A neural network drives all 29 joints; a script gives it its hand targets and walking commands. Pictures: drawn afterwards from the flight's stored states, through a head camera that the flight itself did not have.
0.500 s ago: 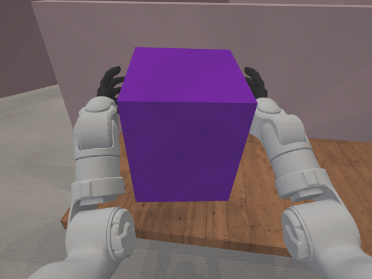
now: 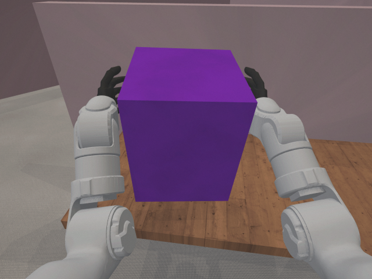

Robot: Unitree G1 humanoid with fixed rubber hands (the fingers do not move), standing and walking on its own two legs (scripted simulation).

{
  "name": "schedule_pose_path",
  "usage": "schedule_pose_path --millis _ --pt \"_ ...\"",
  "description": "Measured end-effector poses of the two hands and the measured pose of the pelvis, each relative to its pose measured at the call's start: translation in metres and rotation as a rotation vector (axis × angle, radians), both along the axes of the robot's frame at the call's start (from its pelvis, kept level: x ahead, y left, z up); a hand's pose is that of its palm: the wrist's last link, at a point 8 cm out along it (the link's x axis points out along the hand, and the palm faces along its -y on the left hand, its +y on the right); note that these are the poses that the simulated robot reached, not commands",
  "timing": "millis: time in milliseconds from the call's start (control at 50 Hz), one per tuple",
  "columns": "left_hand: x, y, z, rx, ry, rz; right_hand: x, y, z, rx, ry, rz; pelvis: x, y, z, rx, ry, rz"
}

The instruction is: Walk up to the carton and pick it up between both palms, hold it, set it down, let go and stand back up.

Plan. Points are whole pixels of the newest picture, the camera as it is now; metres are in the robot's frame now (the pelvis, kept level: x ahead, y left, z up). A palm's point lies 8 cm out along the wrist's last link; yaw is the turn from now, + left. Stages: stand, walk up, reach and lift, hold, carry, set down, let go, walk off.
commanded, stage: hold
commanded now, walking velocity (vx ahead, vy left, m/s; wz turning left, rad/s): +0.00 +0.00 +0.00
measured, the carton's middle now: (183, 125) +0.37 +0.00 +0.23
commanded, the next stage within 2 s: none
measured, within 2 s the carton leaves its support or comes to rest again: neither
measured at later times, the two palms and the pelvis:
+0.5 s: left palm (107, 103) +0.37 +0.15 +0.29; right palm (256, 104) +0.36 -0.14 +0.28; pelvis +0.00 +0.00 +0.00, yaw +0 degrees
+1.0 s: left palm (104, 101) +0.37 +0.16 +0.29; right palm (253, 100) +0.37 -0.14 +0.29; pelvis +0.00 +0.00 +0.00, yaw +0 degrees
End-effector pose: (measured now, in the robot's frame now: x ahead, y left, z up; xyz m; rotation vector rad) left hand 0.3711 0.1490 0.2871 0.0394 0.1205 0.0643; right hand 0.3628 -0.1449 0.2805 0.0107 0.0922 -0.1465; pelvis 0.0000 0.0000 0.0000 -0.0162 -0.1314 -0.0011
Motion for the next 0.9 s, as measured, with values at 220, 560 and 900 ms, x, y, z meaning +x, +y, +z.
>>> schedule_pose_path --millis 220,560,900 --pt "0.0003 0.0007 0.0006 0.001 0.000 -0.001 0.0001 0.0007 0.0008 0.000 0.001 0.000 -0.0002 0.0003 0.0000 0.000 0.002 0.001" --pt "0.0007 0.0007 -0.0001 0.003 0.000 -0.001 0.0006 0.0007 0.0003 0.000 0.001 -0.001 0.0004 0.0009 0.0001 -0.001 0.003 0.002" --pt "0.0002 0.0034 0.0040 -0.010 -0.007 0.007 0.0022 0.0033 0.0053 0.007 -0.006 0.007 0.0006 0.0017 0.0002 0.001 -0.006 -0.001"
